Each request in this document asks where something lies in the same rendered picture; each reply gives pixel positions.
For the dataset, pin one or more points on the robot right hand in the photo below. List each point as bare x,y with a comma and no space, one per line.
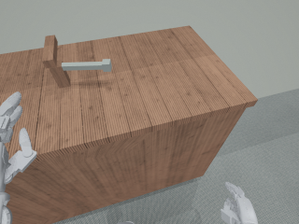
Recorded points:
238,212

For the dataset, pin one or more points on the counter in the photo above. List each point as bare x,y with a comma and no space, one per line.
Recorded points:
159,118

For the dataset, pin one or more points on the left robot forearm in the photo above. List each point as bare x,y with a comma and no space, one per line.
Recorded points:
5,213

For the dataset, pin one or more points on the tap lever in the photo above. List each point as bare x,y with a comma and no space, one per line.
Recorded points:
105,65

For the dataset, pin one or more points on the robot left hand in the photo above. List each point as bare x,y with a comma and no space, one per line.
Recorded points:
10,112

